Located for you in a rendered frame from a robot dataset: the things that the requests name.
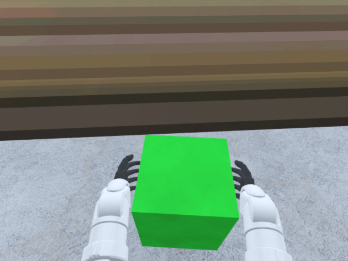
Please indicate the robot right hand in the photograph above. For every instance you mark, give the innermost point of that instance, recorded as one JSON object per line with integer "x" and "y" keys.
{"x": 245, "y": 176}

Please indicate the robot left hand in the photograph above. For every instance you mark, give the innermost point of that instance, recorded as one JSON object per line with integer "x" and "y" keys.
{"x": 123, "y": 171}

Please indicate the left robot forearm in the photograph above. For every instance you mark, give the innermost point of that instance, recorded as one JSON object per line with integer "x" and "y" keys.
{"x": 109, "y": 227}

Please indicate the carton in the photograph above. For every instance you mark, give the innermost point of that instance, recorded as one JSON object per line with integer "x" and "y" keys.
{"x": 185, "y": 195}

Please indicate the right robot forearm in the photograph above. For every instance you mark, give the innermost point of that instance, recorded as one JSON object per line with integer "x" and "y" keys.
{"x": 262, "y": 226}

